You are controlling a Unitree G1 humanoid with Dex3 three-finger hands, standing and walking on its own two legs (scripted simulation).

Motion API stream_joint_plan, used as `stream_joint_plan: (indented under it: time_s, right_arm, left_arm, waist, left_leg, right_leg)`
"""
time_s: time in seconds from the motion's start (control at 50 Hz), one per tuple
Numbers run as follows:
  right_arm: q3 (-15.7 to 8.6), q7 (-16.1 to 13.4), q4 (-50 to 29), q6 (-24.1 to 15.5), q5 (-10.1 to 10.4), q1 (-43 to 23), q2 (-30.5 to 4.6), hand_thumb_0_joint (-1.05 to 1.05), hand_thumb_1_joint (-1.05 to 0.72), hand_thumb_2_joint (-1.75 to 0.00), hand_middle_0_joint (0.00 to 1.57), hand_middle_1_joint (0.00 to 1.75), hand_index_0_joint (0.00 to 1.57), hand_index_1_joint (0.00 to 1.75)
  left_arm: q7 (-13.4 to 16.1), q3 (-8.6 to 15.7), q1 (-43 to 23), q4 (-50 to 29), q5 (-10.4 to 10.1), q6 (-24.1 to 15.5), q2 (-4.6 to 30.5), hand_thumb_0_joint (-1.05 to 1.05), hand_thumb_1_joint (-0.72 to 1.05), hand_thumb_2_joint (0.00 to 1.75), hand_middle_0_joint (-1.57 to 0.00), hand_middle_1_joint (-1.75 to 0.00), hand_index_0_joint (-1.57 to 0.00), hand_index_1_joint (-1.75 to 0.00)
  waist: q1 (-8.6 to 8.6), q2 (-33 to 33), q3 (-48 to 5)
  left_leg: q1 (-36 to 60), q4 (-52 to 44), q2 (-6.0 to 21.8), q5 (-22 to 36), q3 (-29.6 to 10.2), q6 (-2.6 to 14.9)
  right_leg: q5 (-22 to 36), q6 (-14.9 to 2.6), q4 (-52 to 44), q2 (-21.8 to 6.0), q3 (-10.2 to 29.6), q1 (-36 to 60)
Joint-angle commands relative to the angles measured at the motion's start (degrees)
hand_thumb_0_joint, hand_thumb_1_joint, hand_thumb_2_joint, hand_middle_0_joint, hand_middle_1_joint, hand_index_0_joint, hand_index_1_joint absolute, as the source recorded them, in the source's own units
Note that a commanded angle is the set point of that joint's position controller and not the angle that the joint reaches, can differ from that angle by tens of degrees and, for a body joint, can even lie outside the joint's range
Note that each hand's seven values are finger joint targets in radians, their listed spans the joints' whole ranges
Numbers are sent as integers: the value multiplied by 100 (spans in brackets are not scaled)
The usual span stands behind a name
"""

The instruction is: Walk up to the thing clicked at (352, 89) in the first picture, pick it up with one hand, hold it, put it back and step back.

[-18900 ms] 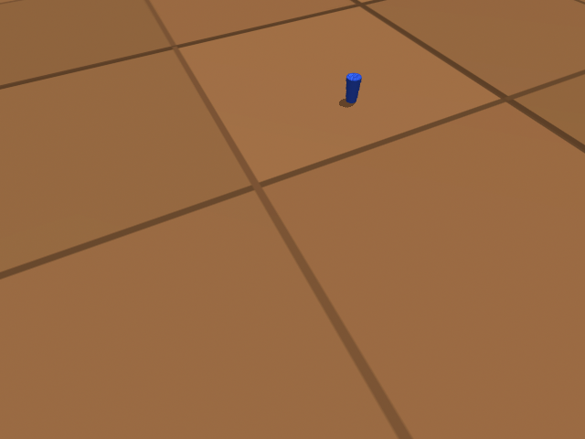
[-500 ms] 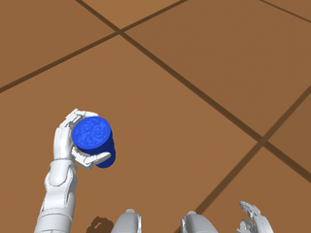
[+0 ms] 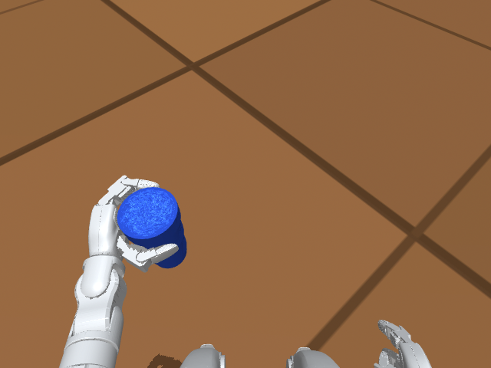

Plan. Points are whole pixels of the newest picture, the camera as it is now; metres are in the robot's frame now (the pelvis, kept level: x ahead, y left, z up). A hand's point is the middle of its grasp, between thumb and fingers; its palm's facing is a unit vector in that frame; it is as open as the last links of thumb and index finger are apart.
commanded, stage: hold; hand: left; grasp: from the side
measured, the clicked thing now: (160, 234) +0.32 +0.16 +0.00
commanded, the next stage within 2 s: none
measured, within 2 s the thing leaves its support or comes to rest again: neither
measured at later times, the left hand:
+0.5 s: hand (144, 222) +0.32 +0.17 +0.05, palm faces +0.08 -1.00 -0.02, open 11.6 cm
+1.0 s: hand (140, 222) +0.32 +0.18 +0.06, palm faces +0.09 -1.00 -0.02, open 11.6 cm
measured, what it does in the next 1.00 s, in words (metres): stands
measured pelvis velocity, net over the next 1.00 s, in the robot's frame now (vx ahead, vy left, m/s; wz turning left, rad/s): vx -0.01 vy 0.00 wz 0.00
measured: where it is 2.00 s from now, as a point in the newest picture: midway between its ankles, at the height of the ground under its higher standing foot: outside the picture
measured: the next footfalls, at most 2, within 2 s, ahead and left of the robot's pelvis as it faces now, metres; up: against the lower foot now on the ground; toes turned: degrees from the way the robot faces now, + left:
none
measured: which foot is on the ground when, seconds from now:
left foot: down 0.00-1.00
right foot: down 0.00-1.00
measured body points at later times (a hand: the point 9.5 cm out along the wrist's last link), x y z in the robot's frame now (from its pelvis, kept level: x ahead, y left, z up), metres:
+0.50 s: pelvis +0.00 +0.00 +0.01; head +0.03 +0.00 +0.46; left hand +0.31 +0.23 +0.06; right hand +0.13 -0.25 -0.09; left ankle +0.02 +0.12 -0.69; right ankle +0.01 -0.12 -0.69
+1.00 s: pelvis -0.01 +0.00 +0.01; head +0.03 +0.01 +0.46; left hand +0.31 +0.23 +0.06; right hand +0.13 -0.24 -0.09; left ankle +0.02 +0.12 -0.69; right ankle +0.01 -0.12 -0.69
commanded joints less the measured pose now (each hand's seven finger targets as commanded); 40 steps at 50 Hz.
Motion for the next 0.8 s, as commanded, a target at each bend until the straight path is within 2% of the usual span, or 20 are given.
stream_joint_plan:
  time_s: [0.0,0.1,0.16,0.2,0.22,0.24,0.3,0.32,0.34,0.38,0.4,0.44,0.5,0.52,0.56,0.6,0.66,0.7,0.76,0.78]
  right_arm:
    - [-304,-52,-724,-244,11,-102,-796,0,-93,-90,20,30,20,30]
    - [-301,-36,-724,-253,10,-162,-781,0,-93,-90,20,30,20,30]
    - [-273,-58,-708,-252,-1,-176,-740,0,-93,-91,20,30,20,30]
    - [-256,-68,-754,-252,8,-231,-730,0,-93,-90,20,30,20,30]
    - [-270,-67,-733,-243,18,-192,-759,0,-93,-91,20,30,20,30]
    - [-270,-64,-728,-240,4,-225,-739,0,-93,-90,20,30,20,30]
    - [-277,-71,-706,-232,17,-164,-748,0,-93,-91,20,30,20,30]
    - [-247,-75,-728,-218,14,-245,-722,0,-93,-91,20,30,20,30]
    - [-273,-77,-685,-217,3,-150,-742,0,-93,-90,20,30,20,30]
    - [-275,-60,-680,-230,18,-209,-749,0,-92,-90,20,30,20,30]
    - [-283,-61,-673,-235,23,-228,-771,0,-93,-90,20,30,20,30]
    - [-284,-55,-676,-230,20,-247,-751,0,-93,-91,20,30,20,30]
    - [-291,-44,-731,-238,30,-255,-766,0,-93,-90,20,30,20,30]
    - [-294,-42,-735,-236,30,-280,-761,0,-93,-90,20,30,20,30]
    - [-314,-18,-721,-262,48,-315,-798,0,-93,-91,20,30,20,30]
    - [-313,-11,-732,-261,33,-290,-784,0,-93,-91,20,30,20,30]
    - [-309,-10,-736,-269,23,-210,-775,0,-93,-91,20,30,20,30]
    - [-282,-15,-731,-269,30,-224,-750,0,-93,-91,20,30,20,30]
    - [-269,-28,-662,-285,26,-223,-734,0,-93,-91,20,30,20,30]
    - [-274,-37,-658,-297,23,-219,-760,0,-93,-91,20,30,20,30]
  left_arm:
    - [-52,361,-1912,-1731,-202,-638,782,0,1,114,-123,-138,-126,-137]
    - [-33,436,-2038,-1870,-199,-670,853,0,2,114,-123,-138,-125,-137]
    - [-27,467,-1998,-1957,-225,-697,883,0,0,115,-124,-139,-126,-138]
    - [-5,479,-1873,-1939,-234,-674,852,0,0,116,-124,-139,-126,-139]
    - [-13,396,-1884,-1831,-233,-666,746,0,-1,116,-123,-139,-125,-139]
    - [-19,402,-1948,-1980,-214,-681,824,0,-1,116,-123,-139,-125,-138]
    - [-1,369,-1846,-1777,-184,-649,777,0,1,118,-125,-141,-127,-141]
    - [0,449,-2016,-1935,-177,-678,919,0,-1,118,-126,-141,-127,-141]
    - [-6,341,-1901,-1781,-181,-651,749,0,-1,118,-124,-141,-126,-140]
    - [-27,236,-1965,-1734,-210,-631,632,0,1,117,-125,-141,-127,-140]
    - [-11,408,-2091,-1698,-212,-632,807,0,-1,117,-126,-141,-127,-140]
    - [-10,434,-2130,-1681,-173,-647,882,0,-1,117,-125,-140,-127,-140]
    - [-20,293,-1992,-1625,-196,-661,680,0,-2,116,-125,-141,-127,-140]
    - [-22,399,-1893,-1602,-200,-666,744,0,-1,116,-125,-140,-127,-140]
    - [-36,472,-2027,-1580,-209,-699,850,0,-1,116,-125,-140,-127,-140]
    - [-57,368,-2077,-1767,-206,-749,809,0,-4,116,-125,-141,-128,-141]
    - [-52,363,-1861,-1903,-214,-761,787,0,-4,116,-124,-140,-126,-139]
    - [-6,386,-1764,-1900,-220,-746,762,0,0,116,-124,-140,-126,-139]
    - [45,258,-2210,-1936,-204,-752,692,0,-3,117,-125,-141,-127,-141]
    - [70,290,-2248,-1848,-199,-752,703,0,-3,118,-124,-141,-126,-141]
  waist:
    - [7,125,-1861]
    - [18,223,-1685]
    - [35,221,-1903]
    - [65,178,-1836]
    - [-13,55,-1712]
    - [47,226,-1759]
    - [-8,82,-1803]
    - [39,211,-1739]
    - [-28,171,-1846]
    - [-37,232,-1546]
    - [6,158,-1517]
    - [11,190,-1513]
    - [8,173,-1525]
    - [77,157,-1513]
    - [63,93,-1440]
    - [46,212,-1691]
    - [83,269,-1873]
    - [106,210,-1791]
    - [-18,233,-1578]
    - [-58,171,-1505]
  left_leg:
    - [1135,-740,-171,1440,-51,79]
    - [1215,-886,-174,1199,-77,59]
    - [1260,-829,-194,1435,-40,81]
    - [1229,-850,-210,1431,6,92]
    - [1264,-894,-185,1402,-33,87]
    - [1266,-914,-203,1350,-25,79]
    - [1363,-923,-184,1542,-25,95]
    - [1339,-917,-212,1544,20,97]
    - [1443,-919,-179,1684,-29,91]
    - [1395,-1010,-178,1529,-42,76]
    - [1340,-1032,-165,1404,-60,83]
    - [1346,-1075,-177,1321,-52,85]
    - [1443,-1162,-172,1207,-65,67]
    - [1376,-1166,-181,1188,-56,71]
    - [1319,-1199,-184,1059,-60,78]
    - [1466,-1169,-181,1219,-60,69]
    - [1619,-1130,-164,1577,-84,45]
    - [1567,-1146,-175,1576,-68,51]
    - [1534,-1179,-168,1423,-67,58]
    - [1546,-1192,-157,1393,-75,65]
  right_leg:
    - [1862,2,-828,75,172,780]
    - [1566,-12,-903,93,147,710]
    - [1868,23,-943,64,186,979]
    - [1919,34,-1019,44,216,1049]
    - [1857,28,-998,69,182,974]
    - [1784,23,-1024,63,189,991]
    - [1986,29,-1029,63,188,1068]
    - [2040,37,-1088,35,231,1070]
    - [2107,24,-1016,63,184,1094]
    - [1910,6,-1067,75,154,959]
    - [1777,2,-1091,80,144,932]
    - [1701,3,-1120,68,150,945]
    - [1545,-15,-1147,86,112,959]
    - [1525,-16,-1172,81,117,994]
    - [1415,-18,-1177,82,113,980]
    - [1560,-21,-1144,77,123,1055]
    - [1828,-27,-1086,102,99,1167]
    - [1867,-23,-1123,90,114,1212]
    - [1762,-14,-1167,82,126,1009]
    - [1729,-16,-1158,87,123,954]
